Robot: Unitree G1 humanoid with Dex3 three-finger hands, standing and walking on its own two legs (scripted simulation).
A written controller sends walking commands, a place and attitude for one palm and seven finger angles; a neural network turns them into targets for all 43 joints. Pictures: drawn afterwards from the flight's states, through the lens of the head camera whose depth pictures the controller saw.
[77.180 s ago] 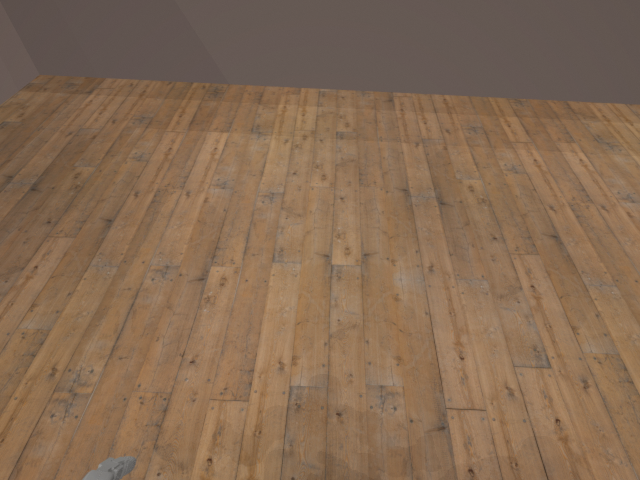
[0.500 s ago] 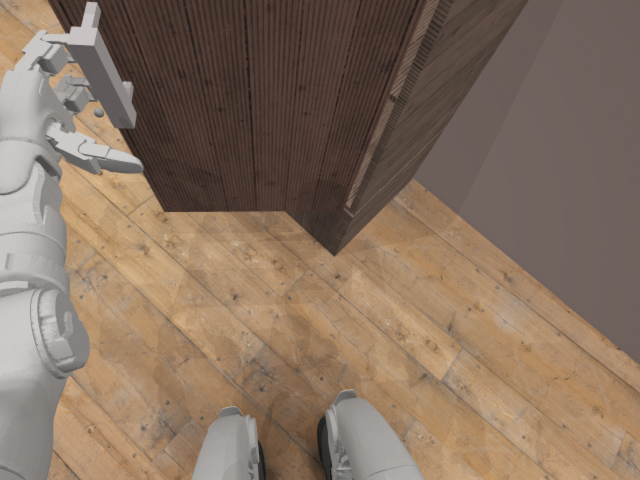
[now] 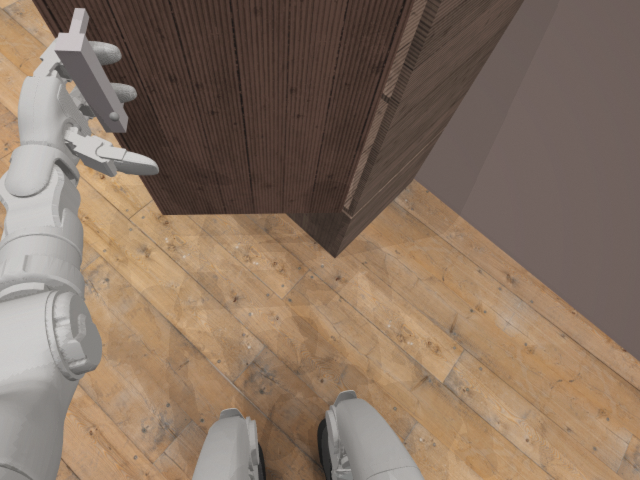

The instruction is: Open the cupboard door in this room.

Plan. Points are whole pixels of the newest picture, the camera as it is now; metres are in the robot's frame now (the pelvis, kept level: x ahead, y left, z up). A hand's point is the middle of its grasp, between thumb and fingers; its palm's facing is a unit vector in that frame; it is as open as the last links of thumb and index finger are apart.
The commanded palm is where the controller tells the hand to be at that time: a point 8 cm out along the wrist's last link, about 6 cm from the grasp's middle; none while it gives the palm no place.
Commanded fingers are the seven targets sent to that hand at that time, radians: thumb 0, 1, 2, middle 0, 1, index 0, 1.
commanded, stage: slide the fingers in behind the handle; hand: left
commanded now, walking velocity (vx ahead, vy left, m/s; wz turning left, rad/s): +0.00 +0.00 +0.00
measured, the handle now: (99, 74) +0.59 +0.20 +0.06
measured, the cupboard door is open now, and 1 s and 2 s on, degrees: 47 47 83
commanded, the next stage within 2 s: close the thumb around the handle in 0.28 s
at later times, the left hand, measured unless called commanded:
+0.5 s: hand (105, 121) +0.52 +0.19 +0.06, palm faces -0.05 -1.00 -0.01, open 13.6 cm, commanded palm +0.51 +0.23 +0.06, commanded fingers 0.00 -0.11 0.47 -0.33 -1.24 -0.33 -1.24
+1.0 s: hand (114, 117) +0.53 +0.18 +0.06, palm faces -0.06 -1.00 -0.01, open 5.8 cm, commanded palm +0.52 +0.23 +0.06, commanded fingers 0.00 0.90 0.90 -0.40 -1.35 -0.40 -1.35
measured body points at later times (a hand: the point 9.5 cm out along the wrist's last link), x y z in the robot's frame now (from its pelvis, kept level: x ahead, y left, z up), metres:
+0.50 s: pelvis +0.00 +0.01 +0.00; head +0.15 +0.03 +0.42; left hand +0.52 +0.24 +0.07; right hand -0.01 -0.26 -0.11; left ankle +0.00 +0.10 -0.64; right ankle +0.02 -0.11 -0.64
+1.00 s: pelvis +0.00 +0.01 +0.00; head +0.16 +0.03 +0.42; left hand +0.53 +0.24 +0.06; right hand -0.01 -0.25 -0.11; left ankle +0.00 +0.10 -0.64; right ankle +0.02 -0.11 -0.64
